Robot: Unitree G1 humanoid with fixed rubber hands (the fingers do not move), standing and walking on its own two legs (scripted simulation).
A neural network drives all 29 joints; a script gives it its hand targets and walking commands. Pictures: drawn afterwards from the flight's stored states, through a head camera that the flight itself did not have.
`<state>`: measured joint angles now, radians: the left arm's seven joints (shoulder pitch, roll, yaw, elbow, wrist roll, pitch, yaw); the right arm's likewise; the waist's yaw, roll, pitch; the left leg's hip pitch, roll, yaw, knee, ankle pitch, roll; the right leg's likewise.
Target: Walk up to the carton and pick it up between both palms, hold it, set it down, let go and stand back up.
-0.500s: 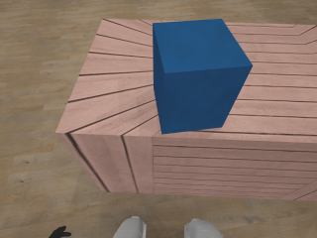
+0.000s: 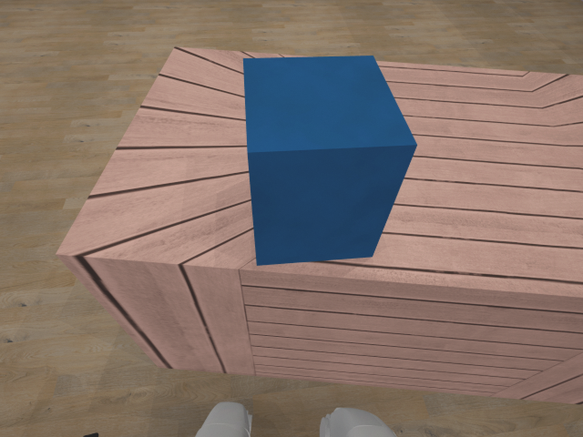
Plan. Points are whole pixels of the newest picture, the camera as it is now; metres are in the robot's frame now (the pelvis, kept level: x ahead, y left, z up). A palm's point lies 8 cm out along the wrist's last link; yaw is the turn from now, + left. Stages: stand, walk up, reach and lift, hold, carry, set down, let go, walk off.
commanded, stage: walk up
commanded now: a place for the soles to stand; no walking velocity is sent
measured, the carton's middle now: (312, 165) +0.49 -0.01 +0.07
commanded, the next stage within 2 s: stand in 1.92 s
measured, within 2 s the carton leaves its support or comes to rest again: neither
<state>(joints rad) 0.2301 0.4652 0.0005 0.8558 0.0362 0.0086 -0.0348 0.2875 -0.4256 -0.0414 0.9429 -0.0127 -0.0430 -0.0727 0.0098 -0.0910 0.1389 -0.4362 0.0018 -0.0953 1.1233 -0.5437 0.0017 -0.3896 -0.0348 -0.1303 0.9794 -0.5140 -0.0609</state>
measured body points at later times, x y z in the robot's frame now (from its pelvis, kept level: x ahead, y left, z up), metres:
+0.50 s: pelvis +0.04 +0.03 +0.02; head +0.06 +0.05 +0.46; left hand +0.09 +0.32 -0.12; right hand +0.09 -0.28 -0.10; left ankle +0.10 +0.13 -0.68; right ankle +0.01 -0.06 -0.66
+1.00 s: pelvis +0.01 +0.02 +0.02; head +0.03 +0.01 +0.47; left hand +0.09 +0.32 -0.10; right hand +0.08 -0.32 -0.10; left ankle +0.08 +0.13 -0.68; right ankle +0.05 -0.08 -0.68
